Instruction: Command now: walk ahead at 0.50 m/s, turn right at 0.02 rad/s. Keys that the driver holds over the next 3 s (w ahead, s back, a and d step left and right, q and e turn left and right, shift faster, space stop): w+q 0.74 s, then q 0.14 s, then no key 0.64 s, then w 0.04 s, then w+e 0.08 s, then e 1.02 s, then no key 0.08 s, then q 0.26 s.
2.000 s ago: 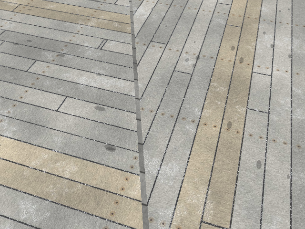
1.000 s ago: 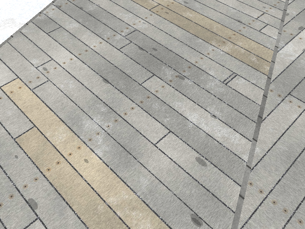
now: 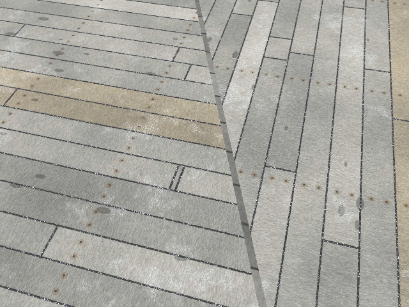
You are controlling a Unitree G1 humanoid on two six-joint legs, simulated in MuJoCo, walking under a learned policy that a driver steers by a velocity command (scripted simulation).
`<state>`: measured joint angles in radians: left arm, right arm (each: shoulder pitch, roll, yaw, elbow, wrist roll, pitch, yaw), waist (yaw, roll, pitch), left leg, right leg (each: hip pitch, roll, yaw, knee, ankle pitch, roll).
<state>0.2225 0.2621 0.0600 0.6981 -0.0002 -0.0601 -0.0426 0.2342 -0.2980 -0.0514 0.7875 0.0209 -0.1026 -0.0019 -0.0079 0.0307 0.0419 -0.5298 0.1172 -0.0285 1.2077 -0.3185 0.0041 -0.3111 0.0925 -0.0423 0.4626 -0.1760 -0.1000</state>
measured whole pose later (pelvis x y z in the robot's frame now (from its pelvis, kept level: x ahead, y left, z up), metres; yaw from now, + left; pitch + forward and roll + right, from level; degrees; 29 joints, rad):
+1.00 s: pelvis +0.53 +0.08 +0.00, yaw +31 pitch +2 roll +0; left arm 0.11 0.25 0.04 0.67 0.02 -0.07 0.00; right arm 0.28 -0.32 -0.07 0.66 0.02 0.02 -0.03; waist -0.02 0.03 0.03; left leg -0.47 -0.06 -0.10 1.22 -0.53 -0.05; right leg -0.42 0.00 -0.01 0.52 -0.14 -0.01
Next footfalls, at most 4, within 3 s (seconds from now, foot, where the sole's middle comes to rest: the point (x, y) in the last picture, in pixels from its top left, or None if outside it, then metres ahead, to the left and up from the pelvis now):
0.42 left None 0.38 0.16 -0.77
0.86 right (204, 239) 0.69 0.05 -0.77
1.24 left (142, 281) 0.55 0.25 -0.77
2.34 left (131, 226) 0.75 0.31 -0.77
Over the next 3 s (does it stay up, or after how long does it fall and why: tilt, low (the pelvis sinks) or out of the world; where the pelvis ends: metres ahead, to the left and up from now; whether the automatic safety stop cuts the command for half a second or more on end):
stays up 0.70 0.13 0.01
